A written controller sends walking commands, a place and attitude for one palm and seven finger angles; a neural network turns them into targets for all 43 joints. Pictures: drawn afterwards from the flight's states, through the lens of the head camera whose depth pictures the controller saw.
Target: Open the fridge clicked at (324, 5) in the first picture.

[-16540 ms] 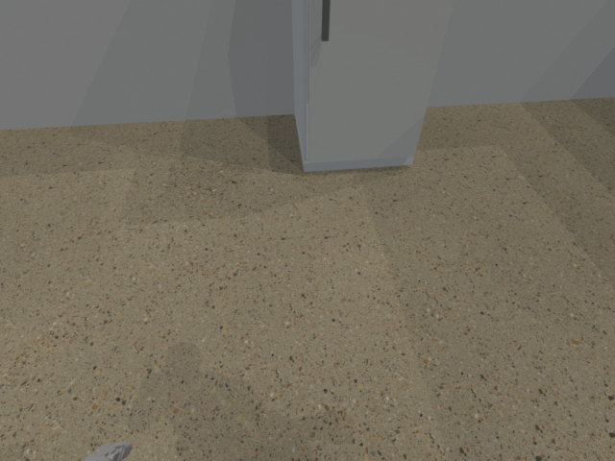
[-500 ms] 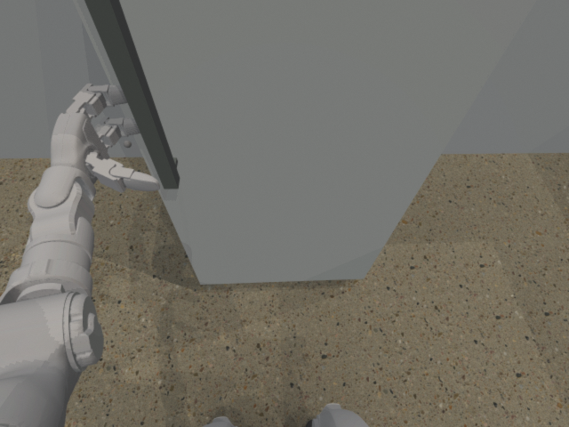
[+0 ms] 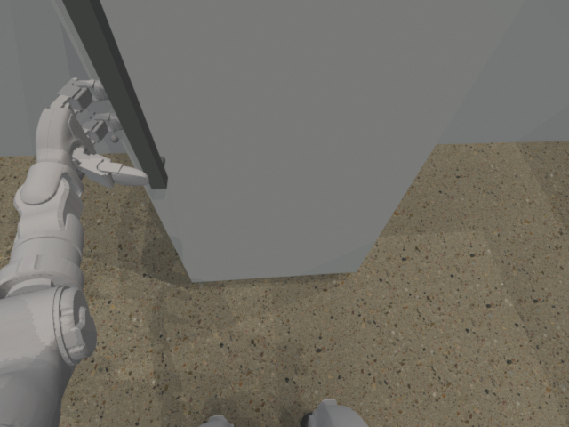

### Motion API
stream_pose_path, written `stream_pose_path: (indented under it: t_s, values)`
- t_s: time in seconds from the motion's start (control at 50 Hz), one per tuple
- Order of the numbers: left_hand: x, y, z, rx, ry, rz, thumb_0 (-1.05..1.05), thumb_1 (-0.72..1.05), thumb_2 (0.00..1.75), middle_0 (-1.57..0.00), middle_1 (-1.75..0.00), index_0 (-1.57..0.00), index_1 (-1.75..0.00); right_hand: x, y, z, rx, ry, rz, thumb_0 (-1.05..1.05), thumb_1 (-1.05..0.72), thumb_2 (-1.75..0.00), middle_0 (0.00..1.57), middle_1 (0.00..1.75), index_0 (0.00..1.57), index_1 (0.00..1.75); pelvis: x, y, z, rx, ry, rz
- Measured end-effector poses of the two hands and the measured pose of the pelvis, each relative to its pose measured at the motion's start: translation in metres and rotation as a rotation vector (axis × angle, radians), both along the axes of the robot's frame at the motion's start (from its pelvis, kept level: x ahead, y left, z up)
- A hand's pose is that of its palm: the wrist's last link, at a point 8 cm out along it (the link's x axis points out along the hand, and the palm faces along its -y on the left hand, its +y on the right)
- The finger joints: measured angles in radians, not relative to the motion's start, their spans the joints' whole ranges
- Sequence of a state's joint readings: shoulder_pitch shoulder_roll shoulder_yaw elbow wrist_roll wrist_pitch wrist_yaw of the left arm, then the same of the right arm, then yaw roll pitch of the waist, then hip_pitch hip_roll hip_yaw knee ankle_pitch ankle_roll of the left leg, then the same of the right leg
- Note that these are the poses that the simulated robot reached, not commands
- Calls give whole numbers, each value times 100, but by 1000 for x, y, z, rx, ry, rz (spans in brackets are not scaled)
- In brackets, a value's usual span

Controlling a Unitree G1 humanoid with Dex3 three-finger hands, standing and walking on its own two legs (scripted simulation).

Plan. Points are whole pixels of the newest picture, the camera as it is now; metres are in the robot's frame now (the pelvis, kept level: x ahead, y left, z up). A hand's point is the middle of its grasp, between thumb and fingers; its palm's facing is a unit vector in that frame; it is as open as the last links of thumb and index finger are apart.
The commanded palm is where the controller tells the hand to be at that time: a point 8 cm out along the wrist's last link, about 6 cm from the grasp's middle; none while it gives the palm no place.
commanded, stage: slide the fingers in behind the handle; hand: left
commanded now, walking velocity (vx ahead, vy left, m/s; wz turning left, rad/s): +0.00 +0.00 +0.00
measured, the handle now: (111, 51) +0.53 +0.18 +0.20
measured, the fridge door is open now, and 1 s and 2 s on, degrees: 0 0 0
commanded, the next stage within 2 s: grip the handle and tug to test in 1.68 s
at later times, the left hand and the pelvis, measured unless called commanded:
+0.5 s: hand (130, 141) +0.48 +0.18 +0.11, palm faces -0.01 -1.00 +0.01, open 14.0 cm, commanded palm +0.45 +0.23 +0.11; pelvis +0.00 +0.00 +0.00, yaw +0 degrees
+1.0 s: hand (148, 142) +0.47 +0.16 +0.11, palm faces +0.03 -1.00 -0.01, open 14.0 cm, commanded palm +0.44 +0.21 +0.11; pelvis +0.00 -0.01 +0.00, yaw +0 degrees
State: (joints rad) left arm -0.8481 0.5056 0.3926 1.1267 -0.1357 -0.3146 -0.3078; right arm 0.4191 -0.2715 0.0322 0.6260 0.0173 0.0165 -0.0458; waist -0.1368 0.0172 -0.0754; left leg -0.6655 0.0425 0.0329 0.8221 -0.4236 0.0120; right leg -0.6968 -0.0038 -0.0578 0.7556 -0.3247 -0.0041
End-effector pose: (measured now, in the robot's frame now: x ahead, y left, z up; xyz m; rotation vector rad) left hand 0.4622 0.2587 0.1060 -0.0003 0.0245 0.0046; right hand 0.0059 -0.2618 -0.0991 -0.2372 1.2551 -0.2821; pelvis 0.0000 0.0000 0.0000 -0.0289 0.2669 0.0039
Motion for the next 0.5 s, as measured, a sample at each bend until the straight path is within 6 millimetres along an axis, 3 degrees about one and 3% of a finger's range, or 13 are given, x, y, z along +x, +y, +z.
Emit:
stream_pose_path:
  t_s: [0.3,0.5]
  values:
    - [-6,-5,-3,-8,4,0,-1,-50,30,-31,-120,-31,-120,29,4,0,16,-70,30,1,-91,-90,21,30,20,30,3,1,1,2,-10,-1]
    - [-5,-21,-1,-5,-11,-14,-1,-50,30,-30,-120,-30,-120,35,4,-2,22,-75,43,1,-91,-90,21,30,20,30,4,1,0,2,-13,7]
